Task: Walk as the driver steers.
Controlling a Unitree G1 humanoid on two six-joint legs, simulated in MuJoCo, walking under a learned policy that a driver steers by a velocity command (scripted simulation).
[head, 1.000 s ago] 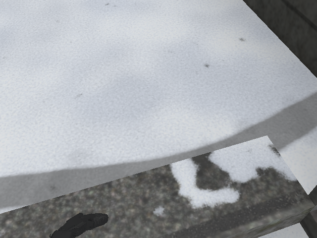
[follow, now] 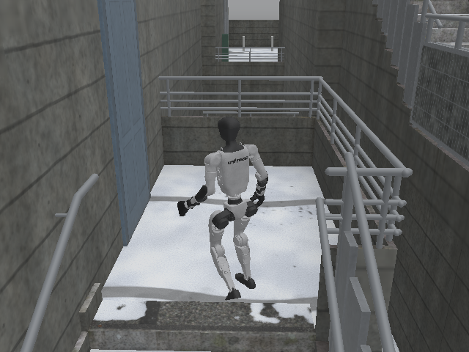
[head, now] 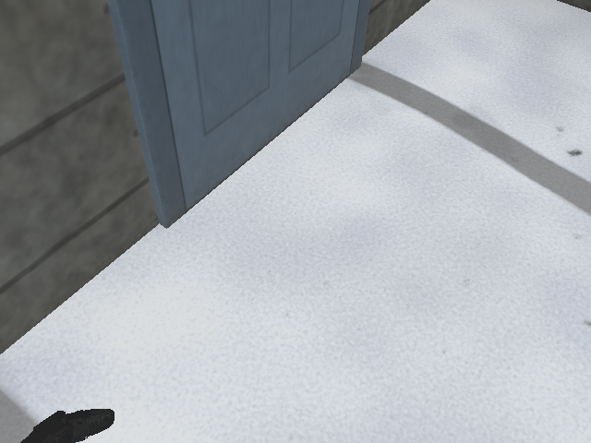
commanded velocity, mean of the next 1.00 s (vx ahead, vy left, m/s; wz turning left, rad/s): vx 0.54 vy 0.00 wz -0.39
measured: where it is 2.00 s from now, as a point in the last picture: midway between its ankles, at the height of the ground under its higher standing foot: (273, 350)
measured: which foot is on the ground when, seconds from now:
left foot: up 0.00-0.32, down 0.34-0.74, up 0.76-1.00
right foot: down 0.00-0.34, up 0.36-0.74, down 0.76-1.00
